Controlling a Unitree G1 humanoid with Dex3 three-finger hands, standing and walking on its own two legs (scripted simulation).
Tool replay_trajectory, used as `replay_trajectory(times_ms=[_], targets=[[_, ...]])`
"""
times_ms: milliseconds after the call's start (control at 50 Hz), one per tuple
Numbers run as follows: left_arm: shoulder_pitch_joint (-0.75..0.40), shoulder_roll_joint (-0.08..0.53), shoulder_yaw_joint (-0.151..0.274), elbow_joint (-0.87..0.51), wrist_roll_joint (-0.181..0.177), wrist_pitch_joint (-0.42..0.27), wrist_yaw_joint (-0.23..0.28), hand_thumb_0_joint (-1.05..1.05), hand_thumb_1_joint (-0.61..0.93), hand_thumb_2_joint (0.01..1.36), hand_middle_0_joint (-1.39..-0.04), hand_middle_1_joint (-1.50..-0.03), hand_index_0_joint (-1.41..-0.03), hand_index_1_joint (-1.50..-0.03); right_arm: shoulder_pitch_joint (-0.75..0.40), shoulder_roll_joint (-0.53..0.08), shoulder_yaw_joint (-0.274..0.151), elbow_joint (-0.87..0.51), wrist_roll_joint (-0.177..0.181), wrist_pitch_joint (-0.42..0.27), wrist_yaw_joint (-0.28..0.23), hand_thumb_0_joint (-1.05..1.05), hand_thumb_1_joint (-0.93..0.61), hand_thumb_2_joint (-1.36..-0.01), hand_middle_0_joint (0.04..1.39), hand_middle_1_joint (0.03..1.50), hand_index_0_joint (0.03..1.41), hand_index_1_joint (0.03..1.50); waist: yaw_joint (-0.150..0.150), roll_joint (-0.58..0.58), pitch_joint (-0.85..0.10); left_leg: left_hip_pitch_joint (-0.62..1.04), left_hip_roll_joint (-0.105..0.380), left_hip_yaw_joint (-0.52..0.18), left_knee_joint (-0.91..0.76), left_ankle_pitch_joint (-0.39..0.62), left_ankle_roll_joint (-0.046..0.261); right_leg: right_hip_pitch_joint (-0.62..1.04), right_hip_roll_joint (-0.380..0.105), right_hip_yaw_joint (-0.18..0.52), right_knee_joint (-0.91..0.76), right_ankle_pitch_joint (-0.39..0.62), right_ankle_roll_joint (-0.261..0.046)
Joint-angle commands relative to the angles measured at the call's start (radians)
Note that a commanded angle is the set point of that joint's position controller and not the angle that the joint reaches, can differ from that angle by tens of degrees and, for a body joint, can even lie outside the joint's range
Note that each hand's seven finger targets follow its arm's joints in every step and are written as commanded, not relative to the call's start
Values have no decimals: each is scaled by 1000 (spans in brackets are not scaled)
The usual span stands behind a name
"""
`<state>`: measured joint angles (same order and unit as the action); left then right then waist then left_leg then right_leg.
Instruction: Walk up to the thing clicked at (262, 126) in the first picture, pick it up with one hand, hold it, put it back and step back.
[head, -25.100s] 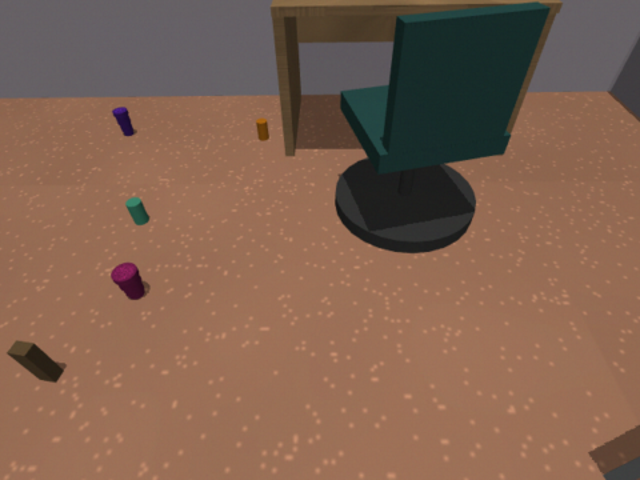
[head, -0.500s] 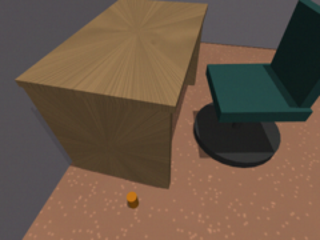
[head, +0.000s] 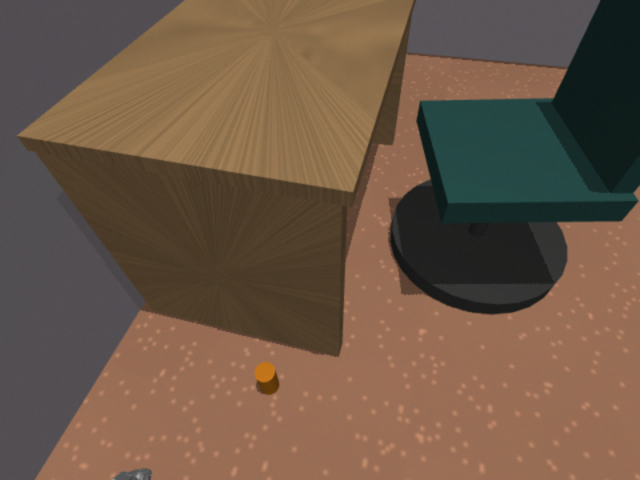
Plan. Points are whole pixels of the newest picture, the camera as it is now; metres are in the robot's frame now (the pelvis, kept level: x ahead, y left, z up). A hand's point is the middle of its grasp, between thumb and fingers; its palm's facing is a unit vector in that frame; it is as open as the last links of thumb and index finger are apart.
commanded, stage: rise first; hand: left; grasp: from above
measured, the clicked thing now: (267, 378) +0.51 +0.22 -0.72
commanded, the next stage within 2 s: none
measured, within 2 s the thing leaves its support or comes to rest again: neither
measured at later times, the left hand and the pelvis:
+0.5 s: hand out of the picture +0.16 +0.26 -0.20, palm faces -0.10 -0.91 -0.40, open 13.7 cm; pelvis +0.01 +0.01 -0.05, yaw -1 degrees
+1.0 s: hand out of the picture +0.14 +0.26 -0.22, palm faces -0.17 -0.87 -0.47, open 13.9 cm; pelvis +0.00 +0.02 -0.10, yaw -1 degrees
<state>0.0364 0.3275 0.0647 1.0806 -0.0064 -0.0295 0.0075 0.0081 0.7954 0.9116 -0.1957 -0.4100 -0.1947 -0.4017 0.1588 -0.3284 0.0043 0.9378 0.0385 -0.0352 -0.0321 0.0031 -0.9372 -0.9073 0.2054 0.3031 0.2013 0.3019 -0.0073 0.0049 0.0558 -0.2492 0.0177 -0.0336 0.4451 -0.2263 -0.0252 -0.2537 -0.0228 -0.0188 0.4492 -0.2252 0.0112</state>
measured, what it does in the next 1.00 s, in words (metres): lowers itself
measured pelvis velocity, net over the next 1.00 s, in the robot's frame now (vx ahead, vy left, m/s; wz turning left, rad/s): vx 0.00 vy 0.02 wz -0.02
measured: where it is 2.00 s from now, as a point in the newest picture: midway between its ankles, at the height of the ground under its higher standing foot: outside the picture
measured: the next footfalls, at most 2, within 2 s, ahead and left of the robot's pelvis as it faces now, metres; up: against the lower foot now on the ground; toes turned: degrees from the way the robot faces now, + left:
none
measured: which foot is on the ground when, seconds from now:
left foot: down 0.00-1.00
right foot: down 0.00-1.00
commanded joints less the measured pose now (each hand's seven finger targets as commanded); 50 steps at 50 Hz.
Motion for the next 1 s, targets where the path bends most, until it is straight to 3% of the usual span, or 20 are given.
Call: replay_trajectory(times_ms=[0,20,60,100,140,180,220,260,360,380,440,560,700,860,980], targets=[[-195,304,132,-120,49,-30,-10,0,272,859,-132,-928,-168,-889,45,-126,-70,-166,-3,-44,-24,0,-942,-909,199,300,199,300,-13,-9,-240,-52,-38,65,56,89,36,-15,12,-6,33,119,-13],[-93,276,134,-41,73,-8,-18,0,194,857,-129,-979,-175,-931,70,-122,-77,-172,-11,-44,-20,0,-967,-915,200,300,200,300,-12,-27,-269,-92,-42,63,92,108,37,-21,11,-2,70,145,-13],[22,253,164,-65,106,25,-31,0,34,887,-93,-1044,-137,-997,82,-110,-93,-211,-23,-47,-8,0,-963,-913,200,300,200,300,39,28,-323,-102,-49,64,123,164,27,-5,15,-2,112,180,-23],[-3,239,155,-171,123,67,-25,0,-126,886,-77,-1087,-122,-1039,66,-101,-95,-269,-19,-49,-9,0,-932,-905,200,300,200,300,45,77,-352,-76,-50,63,109,181,18,-3,20,-3,106,177,-27],[-23,186,113,-180,140,130,-22,0,-286,922,-64,-1099,-98,-1063,39,-98,-88,-310,-13,-50,-4,0,-928,-905,200,300,200,300,21,46,-253,-134,-36,53,123,142,15,-79,30,-16,109,122,-29],[-46,212,130,-231,146,181,-14,0,-446,930,-91,-1090,-109,-1070,18,-98,-90,-353,-9,-53,-1,0,-924,-906,201,300,200,300,18,13,-238,-174,-31,46,145,91,19,-116,33,-21,119,66,-26],[-40,172,106,-282,147,210,-8,0,-523,930,-94,-1109,-112,-1089,35,-86,-88,-372,-9,-63,2,0,-937,-910,201,300,200,300,-2,-10,-242,-197,-28,49,175,52,25,-162,36,-21,146,29,-23],[-17,151,105,-302,152,222,-4,0,-536,925,-99,-1101,-116,-1083,55,-85,-90,-376,-11,-80,5,0,-933,-908,201,300,200,300,-8,-32,-234,-237,-23,46,218,47,26,-203,40,-26,193,19,-21],[5,176,137,-487,177,200,5,0,-537,935,-94,-1099,-107,-1085,89,-78,-102,-411,-21,-113,5,0,-919,-905,201,300,200,300,-14,34,-360,-277,-17,44,347,118,23,-275,35,-14,332,90,-23],[-1,199,149,-533,188,194,9,0,-562,952,-88,-1099,-95,-1091,85,-73,-101,-411,-22,-119,2,0,-917,-905,200,300,200,300,-3,59,-378,-284,-14,41,366,131,20,-295,33,-10,353,94,-25],[84,191,146,-585,206,209,13,0,-555,958,-75,-1103,-81,-1096,84,-71,-102,-437,-24,-128,-6,0,-904,-902,200,300,200,300,-14,55,-391,-307,-12,34,400,131,20,-321,33,-10,383,93,-24],[199,150,108,-734,205,281,6,0,-563,954,-76,-1107,-84,-1098,72,-68,-97,-469,-27,-136,-17,0,-917,-905,201,300,200,300,-22,78,-399,-336,0,16,443,144,17,-379,36,-19,434,72,-27],[256,137,102,-801,221,326,12,0,-500,906,-70,-1110,-93,-1085,62,-57,-90,-509,-33,-154,-24,0,-897,-899,200,300,200,300,-30,64,-402,-426,7,0,510,117,19,-456,38,-29,504,31,-30],[312,162,127,-899,232,328,26,0,-500,897,-95,-1086,-114,-1065,59,-48,-88,-541,-34,-172,-37,0,-909,-902,200,300,200,300,-22,83,-431,-488,1,1,564,69,20,-513,38,-24,558,3,-31],[339,156,116,-914,248,330,30,0,-502,907,-80,-1089,-99,-1069,62,-43,-86,-550,-32,-179,-45,0,-895,-898,201,300,200,300,-22,82,-453,-525,-6,1,593,25,23,-535,39,-23,577,-26,-33]])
